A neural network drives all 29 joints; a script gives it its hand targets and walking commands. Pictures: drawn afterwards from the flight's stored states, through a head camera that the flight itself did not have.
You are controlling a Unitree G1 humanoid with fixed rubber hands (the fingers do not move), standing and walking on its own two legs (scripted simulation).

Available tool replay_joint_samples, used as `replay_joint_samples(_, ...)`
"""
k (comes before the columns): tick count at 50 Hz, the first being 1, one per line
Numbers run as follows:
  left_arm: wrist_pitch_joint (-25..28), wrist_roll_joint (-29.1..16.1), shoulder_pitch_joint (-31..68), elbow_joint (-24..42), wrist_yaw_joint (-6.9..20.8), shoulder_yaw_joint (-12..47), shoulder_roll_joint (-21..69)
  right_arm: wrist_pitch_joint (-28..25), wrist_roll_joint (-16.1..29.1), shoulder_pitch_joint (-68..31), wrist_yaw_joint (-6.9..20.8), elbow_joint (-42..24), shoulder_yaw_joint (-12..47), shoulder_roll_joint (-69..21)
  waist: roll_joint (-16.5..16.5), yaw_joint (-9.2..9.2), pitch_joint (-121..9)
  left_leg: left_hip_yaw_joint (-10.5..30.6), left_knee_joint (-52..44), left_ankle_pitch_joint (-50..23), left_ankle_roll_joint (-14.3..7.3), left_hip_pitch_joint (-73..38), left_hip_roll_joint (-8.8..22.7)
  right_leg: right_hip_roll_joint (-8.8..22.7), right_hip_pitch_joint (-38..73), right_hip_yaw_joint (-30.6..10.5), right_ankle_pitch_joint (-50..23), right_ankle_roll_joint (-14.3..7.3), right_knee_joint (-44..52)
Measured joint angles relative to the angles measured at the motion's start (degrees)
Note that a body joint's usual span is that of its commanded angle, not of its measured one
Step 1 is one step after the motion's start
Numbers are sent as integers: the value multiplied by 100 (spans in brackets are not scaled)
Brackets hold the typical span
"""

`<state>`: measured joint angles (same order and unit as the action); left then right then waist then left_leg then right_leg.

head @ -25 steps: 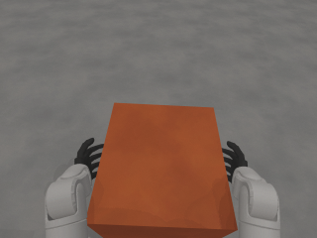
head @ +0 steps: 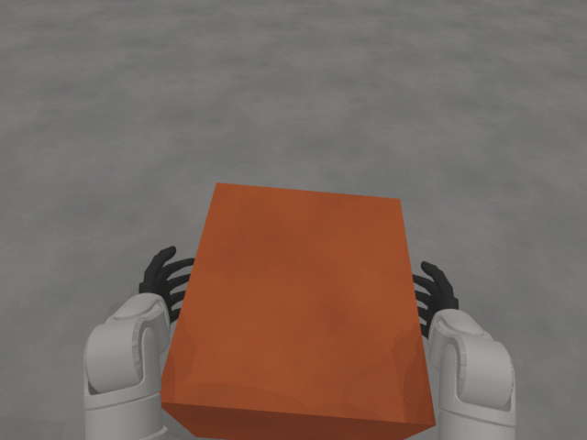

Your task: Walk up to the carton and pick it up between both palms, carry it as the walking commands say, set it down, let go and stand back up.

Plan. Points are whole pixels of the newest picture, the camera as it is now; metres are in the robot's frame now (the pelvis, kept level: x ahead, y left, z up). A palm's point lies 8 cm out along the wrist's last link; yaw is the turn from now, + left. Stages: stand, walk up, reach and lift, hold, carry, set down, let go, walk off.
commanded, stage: carry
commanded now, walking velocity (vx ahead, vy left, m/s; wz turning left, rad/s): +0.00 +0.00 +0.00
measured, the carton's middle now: (296, 318) +0.29 +0.01 -0.01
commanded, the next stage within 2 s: none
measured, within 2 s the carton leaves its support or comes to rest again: neither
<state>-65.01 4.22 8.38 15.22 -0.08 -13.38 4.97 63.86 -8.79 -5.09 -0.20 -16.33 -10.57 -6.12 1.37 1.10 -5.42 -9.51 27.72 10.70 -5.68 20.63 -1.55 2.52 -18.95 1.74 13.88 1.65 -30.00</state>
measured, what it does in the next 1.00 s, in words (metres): stands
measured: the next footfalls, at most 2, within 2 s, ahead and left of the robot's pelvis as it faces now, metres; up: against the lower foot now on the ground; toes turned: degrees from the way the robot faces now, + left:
left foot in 1.94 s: +0.06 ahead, +0.17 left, +0.00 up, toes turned +14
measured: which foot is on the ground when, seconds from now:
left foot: down 0.00-1.00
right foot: down 0.00-1.00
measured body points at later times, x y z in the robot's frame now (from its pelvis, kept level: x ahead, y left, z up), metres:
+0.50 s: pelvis +0.01 -0.02 +0.00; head -0.02 -0.01 +0.45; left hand +0.28 +0.16 +0.07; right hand +0.28 -0.20 +0.07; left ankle +0.05 +0.05 -0.73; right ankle +0.02 -0.14 -0.73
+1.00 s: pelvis +0.02 -0.02 +0.00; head -0.01 -0.01 +0.45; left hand +0.28 +0.16 +0.05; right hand +0.28 -0.20 +0.06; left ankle +0.05 +0.05 -0.73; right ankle +0.02 -0.14 -0.73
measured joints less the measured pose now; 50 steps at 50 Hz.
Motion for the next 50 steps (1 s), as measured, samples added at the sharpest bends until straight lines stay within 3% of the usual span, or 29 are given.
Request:
replay_joint_samples(15,255,36,-221,175,37,-36,180,-140,58,86,22,-115,28,50,-127,-20,-30,93,162,109,108,31,135,-128,56,90,69,-114,-5)
replay_joint_samples(36,429,177,-143,-477,29,-36,148,-312,-20,21,23,551,36,122,-171,-57,-162,125,265,216,210,-9,223,-210,125,116,152,-194,-37)
replay_joint_samples(41,503,63,-348,-161,26,-54,204,-259,86,69,-19,254,65,116,-125,-84,-57,108,237,207,217,-25,243,-231,144,99,121,-196,17)
replay_joint_samples(47,891,317,-283,-636,93,5,170,-768,-112,13,111,862,-7,65,-63,-80,-187,105,234,232,207,-72,229,-218,196,95,138,-181,31)
replay_joint_samples(50,848,213,-385,-468,49,98,125,-716,-3,107,72,689,63,122,-86,-83,-157,97,230,252,189,-126,208,-198,249,87,155,-152,33)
